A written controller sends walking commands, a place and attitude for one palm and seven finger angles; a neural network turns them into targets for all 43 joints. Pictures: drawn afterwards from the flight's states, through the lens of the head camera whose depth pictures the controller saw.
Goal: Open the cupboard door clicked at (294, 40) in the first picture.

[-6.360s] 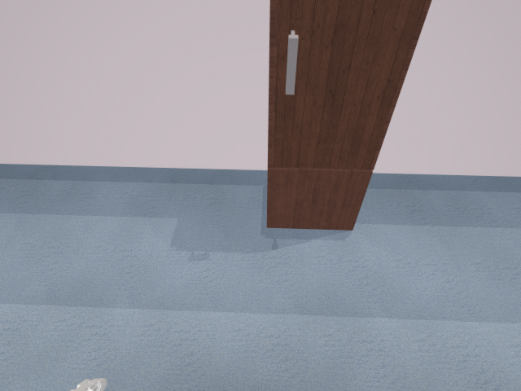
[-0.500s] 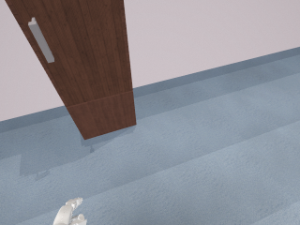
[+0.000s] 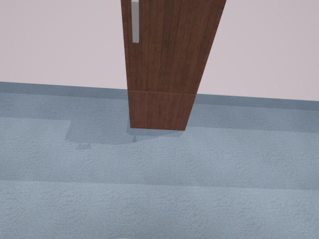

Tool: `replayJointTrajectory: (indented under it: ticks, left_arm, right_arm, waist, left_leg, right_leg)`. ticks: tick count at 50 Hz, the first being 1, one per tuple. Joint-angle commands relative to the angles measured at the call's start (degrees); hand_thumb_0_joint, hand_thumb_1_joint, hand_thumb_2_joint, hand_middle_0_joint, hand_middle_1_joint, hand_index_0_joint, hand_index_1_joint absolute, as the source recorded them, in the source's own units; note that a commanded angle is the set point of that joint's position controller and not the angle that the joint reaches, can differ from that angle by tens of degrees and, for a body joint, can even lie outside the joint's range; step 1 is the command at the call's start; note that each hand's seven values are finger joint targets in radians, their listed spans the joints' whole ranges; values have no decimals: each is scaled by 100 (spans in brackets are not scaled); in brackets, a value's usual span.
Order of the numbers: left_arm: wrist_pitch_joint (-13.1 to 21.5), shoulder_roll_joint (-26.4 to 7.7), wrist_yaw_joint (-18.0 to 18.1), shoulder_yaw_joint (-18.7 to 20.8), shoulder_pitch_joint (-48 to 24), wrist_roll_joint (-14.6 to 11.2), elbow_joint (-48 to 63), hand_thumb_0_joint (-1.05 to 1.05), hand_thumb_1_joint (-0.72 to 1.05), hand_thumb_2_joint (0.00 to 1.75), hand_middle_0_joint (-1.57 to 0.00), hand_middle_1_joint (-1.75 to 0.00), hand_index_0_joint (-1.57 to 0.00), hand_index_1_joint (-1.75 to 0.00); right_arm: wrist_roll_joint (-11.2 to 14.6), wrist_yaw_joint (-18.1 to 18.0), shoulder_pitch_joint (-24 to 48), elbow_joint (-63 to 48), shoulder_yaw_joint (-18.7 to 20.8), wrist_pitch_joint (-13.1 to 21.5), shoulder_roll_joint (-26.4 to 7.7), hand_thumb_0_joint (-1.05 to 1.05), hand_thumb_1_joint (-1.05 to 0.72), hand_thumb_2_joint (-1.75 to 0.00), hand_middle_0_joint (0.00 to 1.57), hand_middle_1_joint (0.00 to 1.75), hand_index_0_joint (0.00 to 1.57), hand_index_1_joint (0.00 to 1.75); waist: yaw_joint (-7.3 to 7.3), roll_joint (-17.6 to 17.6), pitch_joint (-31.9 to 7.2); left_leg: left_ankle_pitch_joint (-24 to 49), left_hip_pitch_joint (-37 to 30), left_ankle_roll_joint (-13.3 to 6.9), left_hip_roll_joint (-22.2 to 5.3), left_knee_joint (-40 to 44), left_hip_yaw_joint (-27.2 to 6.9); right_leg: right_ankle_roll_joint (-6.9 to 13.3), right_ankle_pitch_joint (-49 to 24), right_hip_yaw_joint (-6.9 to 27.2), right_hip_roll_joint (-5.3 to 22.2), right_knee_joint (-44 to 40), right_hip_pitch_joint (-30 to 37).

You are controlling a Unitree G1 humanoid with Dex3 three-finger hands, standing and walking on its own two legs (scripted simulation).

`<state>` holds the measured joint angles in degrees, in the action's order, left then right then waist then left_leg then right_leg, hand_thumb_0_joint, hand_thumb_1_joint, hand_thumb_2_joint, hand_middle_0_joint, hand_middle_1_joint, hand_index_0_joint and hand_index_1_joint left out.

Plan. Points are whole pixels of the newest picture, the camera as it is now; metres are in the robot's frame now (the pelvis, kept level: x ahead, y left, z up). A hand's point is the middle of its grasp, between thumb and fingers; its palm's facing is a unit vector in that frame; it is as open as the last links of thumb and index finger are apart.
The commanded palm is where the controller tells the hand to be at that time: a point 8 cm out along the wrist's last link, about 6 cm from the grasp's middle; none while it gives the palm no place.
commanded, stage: take the last steps up to it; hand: left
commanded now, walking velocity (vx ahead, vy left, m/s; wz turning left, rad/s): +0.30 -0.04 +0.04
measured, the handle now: (136, 19) +0.87 +0.19 +0.09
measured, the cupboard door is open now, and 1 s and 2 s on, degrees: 0 0 0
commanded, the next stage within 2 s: come to a stop and stand still in 1.02 s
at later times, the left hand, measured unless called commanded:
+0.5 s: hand (89, 233) +0.14 +0.20 -0.15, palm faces -0.01 -0.99 -0.16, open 7.4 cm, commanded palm none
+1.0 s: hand (128, 196) +0.25 +0.11 -0.15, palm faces +0.10 -0.97 -0.24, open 7.2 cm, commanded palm none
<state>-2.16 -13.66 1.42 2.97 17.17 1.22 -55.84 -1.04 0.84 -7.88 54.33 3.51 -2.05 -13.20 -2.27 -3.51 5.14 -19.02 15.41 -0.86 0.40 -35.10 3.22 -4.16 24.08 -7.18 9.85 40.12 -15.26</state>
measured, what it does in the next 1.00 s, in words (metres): walks ahead: right foot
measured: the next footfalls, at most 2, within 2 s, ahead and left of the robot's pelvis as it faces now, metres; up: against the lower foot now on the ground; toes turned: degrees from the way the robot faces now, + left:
right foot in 0.70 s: +0.27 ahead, -0.16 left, +0.00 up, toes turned -8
left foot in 1.18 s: +0.39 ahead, +0.05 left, +0.00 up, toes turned +9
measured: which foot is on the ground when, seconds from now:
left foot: down 0.00-0.70, up 0.72-1.00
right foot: up 0.00-0.68, down 0.70-1.00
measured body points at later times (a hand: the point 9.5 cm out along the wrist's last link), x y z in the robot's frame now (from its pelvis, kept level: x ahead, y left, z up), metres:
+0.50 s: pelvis +0.08 +0.02 +0.02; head +0.08 +0.03 +0.47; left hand +0.14 +0.25 -0.14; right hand -0.03 -0.19 -0.12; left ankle +0.00 +0.10 -0.72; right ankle +0.15 -0.14 -0.66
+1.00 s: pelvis +0.23 -0.08 +0.02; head +0.22 -0.09 +0.47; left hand +0.24 +0.16 -0.13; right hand +0.30 -0.32 -0.14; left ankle +0.30 +0.06 -0.67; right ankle +0.23 -0.16 -0.72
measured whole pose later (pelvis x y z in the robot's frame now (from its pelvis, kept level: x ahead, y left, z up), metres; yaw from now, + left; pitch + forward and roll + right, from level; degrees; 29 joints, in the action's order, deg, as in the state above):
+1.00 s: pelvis +0.23 -0.08 +0.02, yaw +2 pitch -2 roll -1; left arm 3.4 -9.4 1.5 2.7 16.6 1.3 -62.3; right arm -1.7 0.0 -12.8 58.3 4.3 0.3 -11.1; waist 0.7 3.1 0.2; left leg -13.8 30.3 0.9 -6.6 -54.0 3.6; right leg 3.5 13.8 -10.9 -0.8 22.9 -7.3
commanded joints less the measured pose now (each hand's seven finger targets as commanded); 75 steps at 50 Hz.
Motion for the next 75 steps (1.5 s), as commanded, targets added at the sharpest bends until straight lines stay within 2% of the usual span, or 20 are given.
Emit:
replayJointTrajectory:
  ticks: [1, 3, 7, 21, 29, 31, 33, 34, 35, 36, 39, 43, 49, 56, 58, 60, 61, 64, 71, 75]
  left_arm:
    - [88, -388, -22, 63, -527, 31, 490, 0, 90, 90, -20, -30, -20, -30]
    - [150, -431, -158, 81, -469, 54, 273, 0, 90, 90, -20, -30, -20, -30]
    - [213, -295, -229, 32, -60, 55, -110, 0, 90, 90, -20, -30, -20, -30]
    - [162, -42, -257, 50, -1067, 16, 24, 0, 90, 90, -20, -30, -20, -30]
    - [319, 208, -309, 6, -1781, -32, 257, 0, 90, 90, -20, -30, -20, -30]
    - [390, 181, -296, 34, -1474, -40, 175, 0, 90, 90, -20, -30, -20, -30]
    - [485, -36, -258, 95, -226, -15, -231, 0, 90, 90, -20, -30, -20, -30]
    - [566, -388, -205, 187, 563, 21, -477, 0, 90, 90, -20, -30, -20, -30]
    - [614, -976, -115, 347, 1321, 24, -651, 0, 90, 90, -20, -30, -20, -30]
    - [594, -1180, -84, 347, 1504, -79, -694, 0, 90, 90, -20, -30, -20, -30]
    - [566, -450, -23, 182, 155, -69, -407, 0, 90, 90, -20, -30, -20, -30]
    - [646, 118, -15, -25, -229, -9, -375, 0, 90, 90, -20, -30, -20, -30]
    - [683, -37, -38, -5, 44, 8, -410, 0, 90, 90, -20, -30, -20, -30]
    - [613, -198, -18, 3, 652, 0, -692, 0, 90, 90, -20, -30, -20, -30]
    - [547, 97, 17, -103, 709, -56, -700, 0, 90, 90, -20, -30, -20, -30]
    - [491, 375, 92, -252, 1026, -136, -767, 0, 90, 90, -20, -30, -20, -30]
    - [409, 330, 120, -244, 1060, -119, -827, 0, 90, 90, -20, -30, -20, -30]
    - [207, 157, 135, -171, 731, -65, -786, 0, 90, 90, -20, -30, -20, -30]
    - [-41, 257, 84, 50, 672, 2, -426, 0, 90, 90, -20, -30, -20, -30]
    - [27, 288, 48, 44, 883, 10, -367, 0, 90, 90, -20, -30, -20, -30]
  right_arm:
    - [-69, -182, -1152, 32, 194, 227, -1207, 0, -90, -90, 20, 30, 20, 30]
    - [-49, -216, -777, -46, 63, 286, -853, 0, -90, -90, 20, 30, 20, 30]
    - [30, -246, -1017, 128, -10, 464, -576, 0, -90, -90, 20, 30, 20, 30]
    - [-12, -356, -2201, 747, -30, 611, -248, 0, -90, -90, 20, 30, 20, 30]
    - [-102, -341, -2542, 1032, -8, 587, -289, 0, -90, -90, 20, 30, 20, 30]
    - [-100, -329, -2426, 1062, 3, 572, -349, 0, -90, -90, 20, 30, 20, 30]
    - [-44, -299, -2372, 1087, 11, 572, -336, 0, -90, -90, 20, 30, 20, 30]
    - [18, -249, -2383, 1044, -4, 599, -216, 0, -90, -90, 20, 30, 20, 30]
    - [73, -211, -2535, 888, -75, 624, 176, 0, -90, -90, 20, 30, 20, 30]
    - [104, -236, -2147, 725, -70, 580, 5, 0, -90, -90, 20, 30, 20, 30]
    - [30, -182, -1524, 595, 1, 487, 177, 0, -90, -90, 20, 30, 20, 30]
    - [-52, -121, -1855, 701, -14, 261, 476, 0, -90, -90, 20, 30, 20, 30]
    - [-48, -7, -947, 315, 1, 230, 303, 0, -90, -90, 20, 30, 20, 30]
    - [-37, -34, -349, 193, -88, 425, 241, 0, -90, -90, 20, 30, 20, 30]
    - [-46, -139, -1099, 493, -92, 535, -66, 0, -90, -90, 20, 30, 20, 30]
    - [34, -287, -1229, 598, -87, 479, -426, 0, -90, -90, 20, 30, 20, 30]
    - [54, -346, -930, 613, -134, 439, -408, 0, -90, -90, 20, 30, 20, 30]
    - [76, -420, -447, 545, -108, 330, -317, 0, -90, -90, 20, 30, 20, 30]
    - [-14, -360, -26, 229, 172, 133, -530, 0, -90, -90, 20, 30, 20, 30]
    - [-31, -254, 320, 116, 159, 74, -469, 0, -90, -90, 20, 30, 20, 30]
  waist:
    - [677, 1954, -739]
    - [492, 1400, -287]
    - [333, 1126, -244]
    - [501, 893, 513]
    - [684, 1082, 334]
    - [513, 1090, 162]
    - [-18, 683, -497]
    - [-334, 215, -1050]
    - [-492, -1156, -1771]
    - [-535, -754, -1817]
    - [-45, 94, -400]
    - [489, -203, -29]
    - [390, -292, 197]
    - [186, -6, -97]
    - [420, 675, -750]
    - [317, 1419, -1338]
    - [217, 1383, -1211]
    - [207, 1224, -466]
    - [137, 1108, -867]
    - [-91, 1150, -702]
  left_leg:
    - [1018, -1370, -840, -2050, 2114, -2321]
    - [263, -1031, -720, -1714, 2274, -1981]
    - [1066, -1297, -531, -1315, 2447, -1288]
    - [1571, -1552, -882, -1787, 2672, -1372]
    - [2561, -1664, -810, -1694, 2150, -942]
    - [3173, -1418, -722, -1654, 1745, -751]
    - [3680, -987, -437, -1259, 426, -341]
    - [2909, 60, -235, -1041, -695, -168]
    - [-698, 1501, 52, -145, -2516, 247]
    - [-1581, 1709, -68, -161, -3624, -271]
    - [-474, 1911, -67, -772, -3995, -460]
    - [161, 1136, 115, -797, -2964, -199]
    - [677, 1150, 202, -807, -1487, -1]
    - [647, 257, 93, -428, 326, 289]
    - [3061, -1430, -50, -844, 985, -202]
    - [6745, -2209, -942, -2258, 879, -1146]
    - [6817, -2004, -1025, -2215, 1063, -962]
    - [6161, -1230, -932, -1989, 1325, -752]
    - [3543, -409, -1000, -2061, 1528, -592]
    - [856, 456, -630, -1639, 1497, -486]
  right_leg:
    - [128, 856, 595, -332, 2144, -1832]
    - [163, 15, 609, -278, 2443, -1887]
    - [75, -831, 535, -348, 2317, -1866]
    - [18, -1330, 642, -187, 1658, -2741]
    - [297, -1026, 223, -447, 71, -1908]
    - [425, -968, 47, -660, -475, -1031]
    - [543, -1562, -142, -931, -1174, 763]
    - [811, -1668, 587, -297, -1246, 2289]
    - [1447, -2392, 2793, 1376, -1653, 3609]
    - [1747, -2591, 3325, 1749, -2096, 3124]
    - [1580, -1369, 2310, 1266, -2578, 1064]
    - [1175, -1808, 816, 595, -2953, -311]
    - [1348, -1519, 738, 519, -3147, -234]
    - [1238, -2942, 745, 473, -2180, 681]
    - [748, -3186, 292, -133, -734, 154]
    - [316, 427, 235, -570, 145, -358]
    - [266, 935, 451, -508, 269, -312]
    - [232, 447, 550, -409, 272, -380]
    - [282, 306, 479, -573, 1121, -300]
    - [314, -574, 305, -617, -112, 451]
